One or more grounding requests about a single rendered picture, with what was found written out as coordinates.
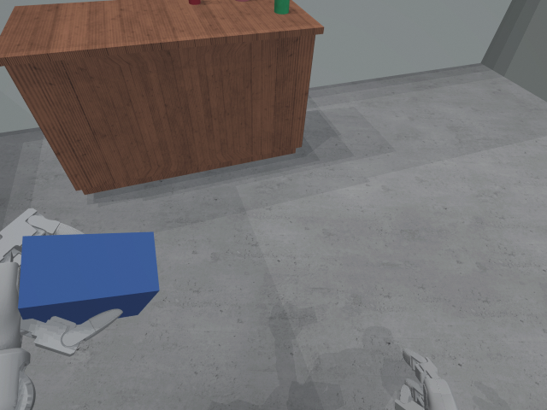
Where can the sponge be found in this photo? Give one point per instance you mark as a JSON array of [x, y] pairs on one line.
[[76, 277]]

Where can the table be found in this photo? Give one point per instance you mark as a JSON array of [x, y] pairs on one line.
[[128, 92]]

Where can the left robot forearm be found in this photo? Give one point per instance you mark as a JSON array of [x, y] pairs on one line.
[[17, 391]]

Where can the robot left hand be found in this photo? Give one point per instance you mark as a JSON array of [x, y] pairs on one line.
[[57, 334]]

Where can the robot right hand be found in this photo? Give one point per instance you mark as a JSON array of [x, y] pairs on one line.
[[435, 393]]

